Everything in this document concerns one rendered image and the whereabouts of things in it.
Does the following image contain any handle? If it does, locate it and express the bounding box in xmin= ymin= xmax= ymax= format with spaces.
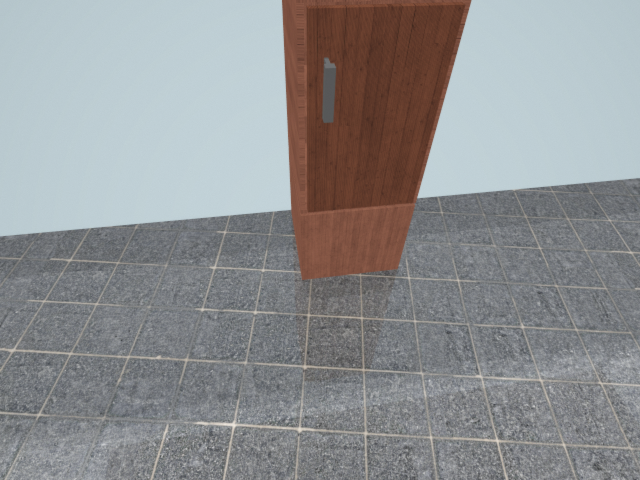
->
xmin=322 ymin=57 xmax=336 ymax=123

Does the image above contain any cupboard door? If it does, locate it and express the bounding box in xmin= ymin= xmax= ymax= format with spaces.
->
xmin=307 ymin=2 xmax=465 ymax=212

